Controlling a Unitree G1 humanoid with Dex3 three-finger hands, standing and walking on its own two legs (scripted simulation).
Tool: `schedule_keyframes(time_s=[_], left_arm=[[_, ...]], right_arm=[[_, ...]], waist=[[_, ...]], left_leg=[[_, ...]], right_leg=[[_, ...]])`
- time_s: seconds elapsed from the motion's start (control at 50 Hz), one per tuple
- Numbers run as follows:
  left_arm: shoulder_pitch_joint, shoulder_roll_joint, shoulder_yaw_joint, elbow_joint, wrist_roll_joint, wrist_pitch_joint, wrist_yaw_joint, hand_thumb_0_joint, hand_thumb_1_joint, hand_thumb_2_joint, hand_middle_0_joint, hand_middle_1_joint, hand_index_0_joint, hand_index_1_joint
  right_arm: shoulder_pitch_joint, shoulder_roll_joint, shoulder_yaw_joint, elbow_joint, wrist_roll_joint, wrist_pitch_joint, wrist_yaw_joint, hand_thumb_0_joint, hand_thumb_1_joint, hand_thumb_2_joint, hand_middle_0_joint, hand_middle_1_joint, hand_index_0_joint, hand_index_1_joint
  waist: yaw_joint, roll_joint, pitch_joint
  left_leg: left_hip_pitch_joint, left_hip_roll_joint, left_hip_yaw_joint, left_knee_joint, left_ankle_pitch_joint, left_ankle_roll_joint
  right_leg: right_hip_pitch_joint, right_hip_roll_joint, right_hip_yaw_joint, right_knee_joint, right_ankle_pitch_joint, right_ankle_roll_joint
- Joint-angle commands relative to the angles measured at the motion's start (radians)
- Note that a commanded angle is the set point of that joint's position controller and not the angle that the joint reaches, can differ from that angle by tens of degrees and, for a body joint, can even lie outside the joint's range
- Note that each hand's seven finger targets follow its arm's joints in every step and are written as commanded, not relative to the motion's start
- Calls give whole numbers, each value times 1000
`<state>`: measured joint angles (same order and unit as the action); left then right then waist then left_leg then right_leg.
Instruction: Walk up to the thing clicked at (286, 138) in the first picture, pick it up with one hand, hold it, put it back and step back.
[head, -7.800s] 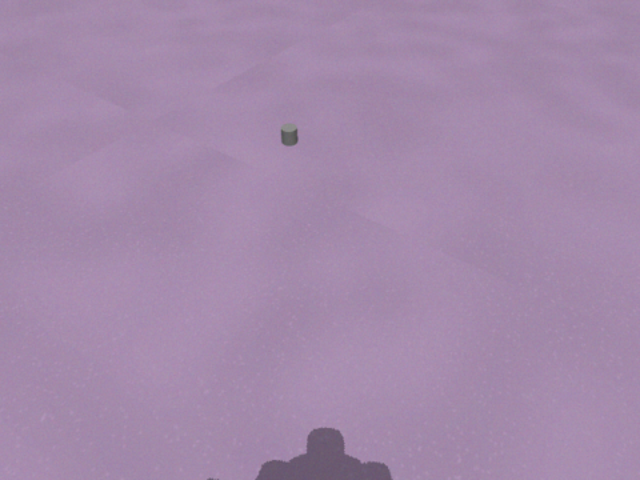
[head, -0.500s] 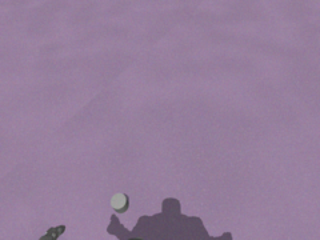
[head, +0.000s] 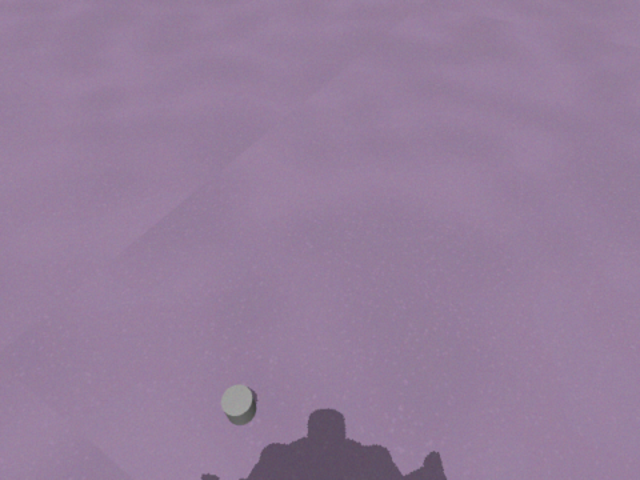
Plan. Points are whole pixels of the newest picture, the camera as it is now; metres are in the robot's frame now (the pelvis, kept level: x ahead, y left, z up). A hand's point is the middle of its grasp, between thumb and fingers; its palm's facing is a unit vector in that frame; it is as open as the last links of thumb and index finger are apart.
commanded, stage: walk up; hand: left
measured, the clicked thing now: (239, 405) +0.46 +0.27 -0.72
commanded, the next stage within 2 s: stand in 1.50 s
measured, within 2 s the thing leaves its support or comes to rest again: neither
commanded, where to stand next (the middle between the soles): +0.09 +0.01 m, yaw +2 degrees
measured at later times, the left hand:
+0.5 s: hand out of the picture +0.10 +0.26 -0.13, palm faces -0.07 -0.93 -0.37, open 7.4 cm
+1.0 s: hand out of the picture +0.14 +0.26 -0.15, palm faces +0.04 -0.92 -0.39, open 7.4 cm
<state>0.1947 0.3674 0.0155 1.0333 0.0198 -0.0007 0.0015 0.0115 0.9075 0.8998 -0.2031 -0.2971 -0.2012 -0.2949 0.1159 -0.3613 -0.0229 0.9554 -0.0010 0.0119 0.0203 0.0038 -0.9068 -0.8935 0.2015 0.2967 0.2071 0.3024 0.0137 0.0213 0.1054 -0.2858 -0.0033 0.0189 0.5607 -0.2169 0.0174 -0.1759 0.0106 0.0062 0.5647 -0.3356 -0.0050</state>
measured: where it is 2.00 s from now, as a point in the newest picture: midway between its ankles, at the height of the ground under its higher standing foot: outside the picture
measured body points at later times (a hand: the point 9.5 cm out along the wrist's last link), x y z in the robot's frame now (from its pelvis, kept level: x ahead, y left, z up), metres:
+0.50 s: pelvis +0.01 +0.00 +0.01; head +0.02 +0.00 +0.46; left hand +0.10 +0.31 -0.11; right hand +0.06 -0.32 -0.11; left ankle +0.05 +0.10 -0.73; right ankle +0.00 -0.12 -0.71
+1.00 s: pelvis +0.05 -0.01 +0.00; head +0.09 -0.01 +0.44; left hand +0.14 +0.31 -0.12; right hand +0.14 -0.32 -0.13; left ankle +0.07 +0.13 -0.73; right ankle +0.05 -0.14 -0.73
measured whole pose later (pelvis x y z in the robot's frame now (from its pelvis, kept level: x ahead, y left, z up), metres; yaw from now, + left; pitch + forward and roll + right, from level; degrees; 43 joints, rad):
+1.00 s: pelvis +0.05 -0.01 +0.00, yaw +2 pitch -2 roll +1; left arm 0.13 0.38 0.04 0.97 0.00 0.01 0.01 0.01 0.91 0.90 -0.20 -0.30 -0.20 -0.30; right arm 0.15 -0.37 -0.04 1.00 -0.01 0.00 0.01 0.00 -0.91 -0.89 0.20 0.30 0.21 0.30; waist 0.01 -0.01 0.12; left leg -0.26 0.01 -0.02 0.58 -0.28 -0.03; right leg -0.25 -0.07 -0.03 0.65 -0.36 0.01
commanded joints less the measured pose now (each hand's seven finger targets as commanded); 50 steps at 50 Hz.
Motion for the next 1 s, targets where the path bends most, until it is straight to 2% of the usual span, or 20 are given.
schedule_keyframes(time_s=[0.0,0.12,0.3,0.32,0.36,0.4,0.42,0.5,0.56,0.58,0.6,0.62,0.68,0.72,0.84,0.88,0.92,0.94,0.96,0.98], left_arm=[[-85,215,39,-59,-10,-46,2,0,900,900,-200,-300,-200,-300],[-116,209,37,-22,-17,-46,7,0,900,900,-200,-300,-200,-300],[-131,189,33,29,-15,-34,2,0,900,900,-200,-300,-200,-300],[-74,239,55,1,1,-43,-11,0,900,900,-200,-300,-200,-300],[-109,204,54,-18,7,-38,-20,0,900,900,-200,-300,-200,-300],[-89,205,60,-44,9,-44,-16,0,900,900,-200,-300,-200,-300],[-104,217,65,-55,10,-49,-19,0,900,900,-200,-300,-200,-300],[29,202,74,-54,5,-50,-30,0,900,900,-200,-300,-200,-300],[76,195,84,-27,14,-60,11,0,900,900,-200,-300,-200,-300],[81,256,100,-43,25,-66,25,0,900,900,-200,-300,-200,-300],[12,350,110,-77,26,-71,36,0,900,900,-200,-300,-200,-300],[-59,377,112,-99,23,-67,39,0,900,900,-200,-300,-200,-300],[-41,282,98,-116,1,-72,47,0,900,900,-200,-300,-200,-300],[-9,278,101,-122,1,-74,40,0,900,900,-200,-300,-200,-300],[-45,247,86,-138,-5,-48,23,0,900,900,-200,-300,-200,-300],[-70,245,80,-140,-19,-25,19,0,900,900,-200,-300,-200,-300],[-47,179,59,-154,-33,-12,17,0,900,900,-200,-300,-200,-300],[-44,185,57,-136,-40,-1,18,0,900,900,-200,-300,-200,-300],[-55,195,59,-108,-29,1,21,0,900,900,-200,-300,-200,-300],[-71,192,53,-103,-25,-5,19,0,900,900,-200,-300,-200,-300]], right_arm=[[-77,-202,-36,-33,-3,-45,-7,0,-900,-900,200,300,200,300],[-75,-196,-27,48,-1,-53,-15,0,-900,-900,200,300,200,300],[-99,-198,-23,100,-7,-58,-20,0,-900,-900,200,300,200,300],[-3,-269,-62,74,-17,-62,-3,0,-900,-900,200,300,200,300],[82,-293,-84,81,-29,-56,1,0,-900,-900,200,300,200,300],[74,-306,-105,37,-32,-61,1,0,-900,-900,200,300,200,300],[89,-284,-100,23,-35,-67,0,0,-900,-900,200,300,200,300],[2,-291,-106,-56,-41,-51,9,0,-900,-900,200,300,200,300],[-32,-161,-59,-83,-28,-9,14,0,-900,-900,200,300,200,300],[13,-121,-45,-83,-26,-4,13,0,-900,-900,200,300,200,300],[41,-139,-53,-75,-27,11,8,0,-900,-900,200,300,200,300],[77,-216,-80,-55,-26,23,-1,0,-900,-900,200,300,200,300],[154,-226,-86,-25,-17,23,-7,0,-900,-900,200,300,200,300],[155,-227,-84,-29,-23,20,-5,0,-900,-900,200,300,200,300],[109,-175,-61,-12,-7,-10,-11,0,-900,-900,200,300,200,300],[145,-178,-64,13,-7,-27,-22,0,-900,-900,200,300,200,300],[111,-258,-80,-4,-18,-45,-36,0,-900,-900,200,300,200,300],[49,-306,-78,-13,-2,-47,-36,0,-900,-900,200,300,200,300],[-2,-295,-71,-14,4,-47,-36,0,-900,-900,200,300,200,300],[-22,-271,-58,-11,4,-48,-36,0,-900,-900,200,300,200,300]], waist=[[-12,-97,-106],[-16,-56,-113],[-8,4,-101],[-22,18,-179],[-61,125,-53],[-63,110,20],[-65,54,0],[-12,151,-80],[34,18,-104],[34,-130,-90],[14,-160,-44],[-9,-108,-1],[-27,-99,-67],[-11,-152,-113],[-2,-232,-106],[-33,-187,-119],[-12,-28,-183],[4,59,-189],[7,76,-167],[10,60,-180]], left_leg=[[151,113,-144,-149,-18,37],[184,112,-117,-202,125,12],[129,138,-152,-305,12,9],[190,103,-152,-271,-344,60],[208,202,-327,-396,-622,112],[212,341,-456,-429,-422,216],[204,319,-441,-414,-360,215],[39,237,-272,-370,-354,167],[-171,98,-89,-129,-217,42],[-205,20,-46,31,-204,-1],[-196,-41,-132,176,-300,-26],[-123,3,-197,290,-315,-20],[-180,16,-216,365,-242,-17],[-162,25,-177,375,-234,-23],[21,10,-14,39,-113,-28],[125,-15,24,-122,113,-25],[222,160,-176,-147,411,30],[126,269,-314,-128,406,131],[47,291,-324,-124,384,166],[49,241,-257,-99,399,134]], right_leg=[[-71,-131,158,-249,47,-42],[1,-133,131,-281,212,-31],[55,-114,105,-311,149,-26],[46,-63,75,-225,-161,-58],[-213,-6,7,-37,-254,-48],[-320,-51,30,130,-150,-30],[-312,-66,57,144,-158,-32],[-77,-48,-18,34,-85,-14],[200,-31,0,-178,163,0],[166,-194,225,-326,34,-34],[-18,-391,483,-440,-127,-101],[-126,-423,469,-393,-140,-188],[57,-313,242,-276,304,-162],[110,-308,189,-229,479,-170],[30,-232,47,-80,659,-151],[-23,-196,18,21,603,-110],[-109,-120,-2,101,330,-31],[-68,-54,-15,116,125,-8],[3,-61,-3,87,18,-14],[24,-72,14,16,92,-22]])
